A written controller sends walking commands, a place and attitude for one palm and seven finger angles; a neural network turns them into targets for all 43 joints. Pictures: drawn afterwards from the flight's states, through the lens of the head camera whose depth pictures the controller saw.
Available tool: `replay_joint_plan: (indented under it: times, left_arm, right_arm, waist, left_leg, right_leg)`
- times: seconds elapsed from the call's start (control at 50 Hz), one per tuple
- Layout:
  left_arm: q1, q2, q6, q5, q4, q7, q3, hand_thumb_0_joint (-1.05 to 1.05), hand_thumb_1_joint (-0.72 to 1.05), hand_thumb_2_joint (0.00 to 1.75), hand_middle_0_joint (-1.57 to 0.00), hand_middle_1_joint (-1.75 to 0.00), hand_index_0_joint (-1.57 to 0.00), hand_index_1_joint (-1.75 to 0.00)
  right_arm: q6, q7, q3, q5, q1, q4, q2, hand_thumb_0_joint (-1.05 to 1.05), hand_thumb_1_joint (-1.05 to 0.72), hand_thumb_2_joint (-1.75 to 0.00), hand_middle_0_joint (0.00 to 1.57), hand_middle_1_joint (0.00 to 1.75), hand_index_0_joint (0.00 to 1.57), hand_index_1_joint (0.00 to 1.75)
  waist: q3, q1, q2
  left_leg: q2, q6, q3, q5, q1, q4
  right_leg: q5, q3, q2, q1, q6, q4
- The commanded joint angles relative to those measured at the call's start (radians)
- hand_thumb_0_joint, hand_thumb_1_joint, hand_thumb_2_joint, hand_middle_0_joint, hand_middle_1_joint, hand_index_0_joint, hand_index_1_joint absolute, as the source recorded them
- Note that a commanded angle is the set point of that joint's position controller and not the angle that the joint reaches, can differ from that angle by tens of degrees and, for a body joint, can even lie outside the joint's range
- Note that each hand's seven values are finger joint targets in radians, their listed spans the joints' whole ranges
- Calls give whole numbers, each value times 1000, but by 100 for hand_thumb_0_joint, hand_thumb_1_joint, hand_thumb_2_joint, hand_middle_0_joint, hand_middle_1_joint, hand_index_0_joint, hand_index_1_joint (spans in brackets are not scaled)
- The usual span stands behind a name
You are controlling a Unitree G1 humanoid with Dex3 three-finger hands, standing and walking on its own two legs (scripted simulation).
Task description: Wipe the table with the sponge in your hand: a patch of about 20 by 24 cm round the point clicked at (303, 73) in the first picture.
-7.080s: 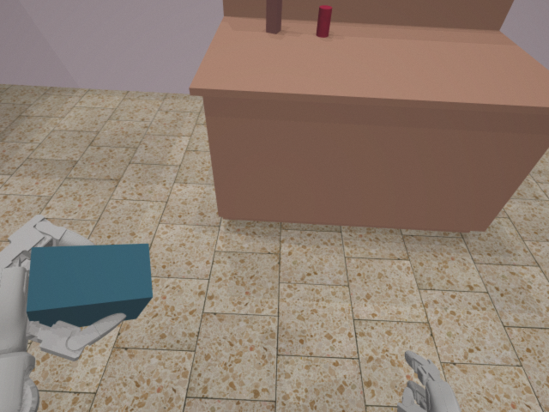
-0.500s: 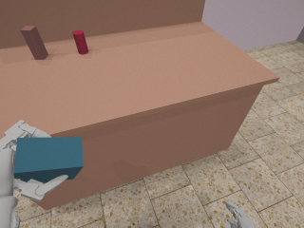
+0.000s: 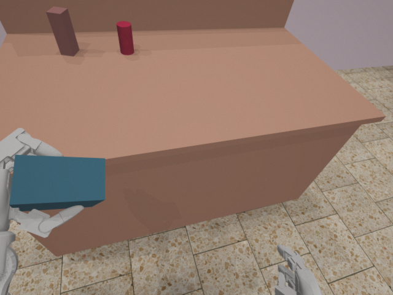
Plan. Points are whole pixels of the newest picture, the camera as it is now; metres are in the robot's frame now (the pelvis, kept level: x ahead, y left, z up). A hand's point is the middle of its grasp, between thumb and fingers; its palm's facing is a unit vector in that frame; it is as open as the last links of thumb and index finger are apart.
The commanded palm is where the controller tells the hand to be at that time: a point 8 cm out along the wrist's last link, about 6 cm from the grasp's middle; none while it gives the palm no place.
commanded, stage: shuffle to correct the standing spot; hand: left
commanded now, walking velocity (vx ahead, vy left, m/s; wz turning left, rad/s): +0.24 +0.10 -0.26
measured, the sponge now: (72, 185) +0.23 +0.23 +0.15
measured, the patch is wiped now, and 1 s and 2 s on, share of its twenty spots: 0.00 0.00 0.00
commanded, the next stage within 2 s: come to a stop and stand still in 0.64 s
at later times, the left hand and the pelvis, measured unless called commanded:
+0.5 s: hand (83, 125) +0.34 +0.25 +0.17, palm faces +0.34 -0.87 -0.35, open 10.4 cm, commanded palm +0.28 +0.30 +0.18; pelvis +0.11 +0.02 -0.01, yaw -2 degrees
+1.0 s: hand (89, 92) +0.42 +0.28 +0.17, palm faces +0.32 -0.86 -0.40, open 10.4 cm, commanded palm +0.37 +0.32 +0.18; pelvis +0.19 +0.06 -0.01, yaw -5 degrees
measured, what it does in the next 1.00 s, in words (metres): walks ahead: left foot, then right foot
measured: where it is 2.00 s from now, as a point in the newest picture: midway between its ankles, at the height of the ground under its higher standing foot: outside the picture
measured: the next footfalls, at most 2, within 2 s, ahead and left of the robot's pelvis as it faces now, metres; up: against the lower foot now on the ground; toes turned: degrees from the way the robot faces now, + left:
left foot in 0.52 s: +0.19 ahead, +0.13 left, +0.00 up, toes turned -3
right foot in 0.78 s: +0.23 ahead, -0.05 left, +0.00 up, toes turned -6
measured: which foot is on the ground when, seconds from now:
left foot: down 0.00-0.38, up 0.40-0.50, down 0.52-0.78, up 0.80-0.96, down 0.98-1.00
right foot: down 0.00-0.54, up 0.56-0.76, down 0.78-1.00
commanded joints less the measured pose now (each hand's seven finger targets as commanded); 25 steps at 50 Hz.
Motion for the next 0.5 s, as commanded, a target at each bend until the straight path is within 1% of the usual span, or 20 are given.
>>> replay_joint_plan:
  times: [0.0, 0.02, 0.08, 0.1, 0.12, 0.14, 0.2, 0.22, 0.26, 0.28, 0.3, 0.32, 0.34, 0.36, 0.38, 0.4, 0.42, 0.44, 0.46, 0.48]
  left_arm:
    - [-136, 115, -72, -14, -274, 23, 60, 0, 10, 130, -120, -160, -120, -160]
    - [-142, 105, -69, -11, -268, 25, 46, 0, 10, 130, -120, -160, -120, -160]
    - [-153, 104, -59, -9, -247, 29, 44, 0, 10, 130, -120, -160, -120, -160]
    - [-172, 129, -57, -12, -252, 33, 70, 0, 10, 130, -120, -160, -120, -160]
    - [-165, 117, -56, -10, -238, 36, 59, 0, 10, 130, -120, -160, -120, -160]
    - [-162, 114, -53, -11, -241, 35, 59, 0, 10, 130, -120, -160, -120, -160]
    - [-182, 144, -47, -17, -276, 37, 82, 0, 10, 130, -120, -160, -120, -160]
    - [-163, 134, -47, -17, -270, 38, 73, 0, 10, 130, -120, -160, -120, -160]
    - [-110, 144, -41, -22, -283, 38, 88, 0, 10, 130, -120, -160, -120, -160]
    - [-95, 149, -39, -25, -295, 39, 96, 0, 10, 130, -120, -160, -120, -160]
    - [-62, 172, -35, -33, -291, 44, 126, 0, 10, 130, -120, -160, -120, -160]
    - [-49, 165, -38, -38, -308, 47, 121, 0, 10, 130, -120, -160, -120, -160]
    - [-46, 176, -48, -41, -330, 53, 134, 0, 10, 130, -120, -160, -120, -160]
    - [-42, 188, -66, -42, -349, 62, 155, 0, 10, 130, -120, -160, -120, -160]
    - [-18, 187, -77, -44, -356, 68, 160, 0, 10, 130, -120, -160, -120, -160]
    - [-6, 193, -79, -42, -368, 71, 169, 0, 10, 130, -120, -160, -120, -160]
    - [-30, 167, -89, -38, -407, 71, 140, 0, 10, 130, -120, -160, -120, -160]
    - [-43, 171, -87, -38, -398, 72, 146, 0, 10, 130, -120, -160, -120, -160]
    - [-35, 175, -81, -36, -384, 70, 153, 0, 10, 130, -120, -160, -120, -160]
    - [-33, 175, -80, -40, -391, 63, 156, 0, 10, 130, -120, -160, -120, -160]
  right_arm:
    - [-59, -6, -76, -4, -105, -156, -152, 0, -90, -90, 20, 30, 20, 30]
    - [-53, -8, -73, -5, -103, -151, -151, 0, -90, -90, 20, 30, 20, 30]
    - [-35, -15, -74, -8, -104, -147, -158, 0, -90, -90, 20, 30, 20, 30]
    - [-31, -18, -73, -9, -112, -151, -158, 0, -90, -90, 20, 30, 20, 30]
    - [-22, -21, -69, -11, -104, -147, -153, 0, -90, -90, 20, 30, 20, 30]
    - [-16, -21, -70, -9, -100, -149, -153, 0, -90, -90, 20, 30, 20, 30]
    - [3, -23, -71, -6, -113, -165, -152, 0, -90, -90, 20, 30, 20, 30]
    - [11, -22, -72, -7, -104, -162, -153, 0, -90, -90, 20, 30, 20, 30]
    - [25, -16, -76, -3, -106, -175, -152, 0, -90, -90, 20, 30, 20, 30]
    - [32, -15, -79, 1, -111, -181, -154, 0, -90, -90, 20, 30, 20, 30]
    - [35, -13, -78, 4, -119, -186, -151, 0, -90, -90, 20, 30, 20, 30]
    - [36, -9, -86, 6, -119, -186, -152, 0, -90, -90, 20, 30, 20, 30]
    - [37, -2, -95, 10, -121, -189, -154, 0, -90, -90, 20, 30, 20, 30]
    - [35, 5, -94, 11, -130, -187, -149, 0, -90, -90, 20, 30, 20, 30]
    - [43, 9, -87, 7, -118, -177, -147, 0, -90, -90, 20, 30, 20, 30]
    - [53, 14, -80, 5, -129, -171, -142, 0, -90, -90, 20, 30, 20, 30]
    - [56, 15, -70, 2, -128, -171, -121, 0, -90, -90, 20, 30, 20, 30]
    - [56, 10, -64, -1, -111, -154, -111, 0, -90, -90, 20, 30, 20, 30]
    - [52, 0, -72, -1, -107, -145, -112, 0, -90, -90, 20, 30, 20, 30]
    - [43, -13, -91, 7, -111, -148, -134, 0, -90, -90, 20, 30, 20, 30]
  waist:
    - [-109, -16, 159]
    - [-110, -22, 139]
    - [-94, -27, 162]
    - [-91, -28, 183]
    - [-111, -31, 161]
    - [-132, -31, 172]
    - [-130, -36, 183]
    - [-143, -40, 170]
    - [-197, -35, 121]
    - [-214, -30, 104]
    - [-232, -26, 59]
    - [-251, -21, -10]
    - [-248, -18, -74]
    - [-213, -2, -63]
    - [-158, 0, 0]
    - [-159, -9, 51]
    - [-177, -27, 73]
    - [-196, -54, 108]
    - [-209, -58, 131]
    - [-220, -61, 196]
  left_leg:
    - [156, -17, -161, -399, -208, -240]
    - [160, -18, -178, -371, -190, -228]
    - [178, -18, -197, -317, -129, -216]
    - [181, -27, -188, -226, -75, -205]
    - [189, -37, -205, -114, -51, -179]
    - [186, -53, -190, -3, -7, -152]
    - [195, -80, -163, 145, 51, -124]
    - [203, -82, -173, 247, 60, -89]
    - [183, -88, -106, 399, 70, 20]
    - [161, -98, -73, 404, 7, 88]
    - [125, -112, -33, 406, -74, 199]
    - [79, -124, -2, 337, -181, 352]
    - [42, -119, 4, 130, -331, 500]
    - [58, -91, -54, -249, -481, 586]
    - [134, -62, -168, -357, -517, 570]
    - [163, -46, -179, -352, -497, 463]
    - [156, -45, -122, -240, -374, 347]
    - [111, -55, -21, -78, -160, 198]
    - [57, -68, 45, 75, 29, 68]
    - [85, -46, -30, 127, 168, -15]
  right_leg:
    - [-170, 85, -18, 195, -35, -31]
    - [-173, 89, -20, 176, -39, -32]
    - [-156, 95, -6, 106, -52, -1]
    - [-102, 87, 2, 68, -57, 17]
    - [-33, 72, -4, 77, -57, 37]
    - [29, 71, -1, 70, -62, 62]
    - [67, 51, 6, 30, -64, 109]
    - [94, 40, 0, 41, -67, 106]
    - [187, 66, -10, 110, -86, 84]
    - [257, 114, -28, 181, -108, 83]
    - [360, 182, -71, 263, -142, 76]
    - [420, 310, -153, 338, -206, 45]
    - [450, 489, -261, 411, -284, -11]
    - [488, 624, -354, 454, -341, -53]
    - [461, 616, -391, 388, -315, -49]
    - [439, 559, -366, 371, -278, -1]
    - [378, 428, -309, 272, -238, 9]
    - [295, 288, -225, 120, -187, 14]
    - [207, 182, -141, 26, -130, 60]
    - [151, 126, -71, -51, -75, 188]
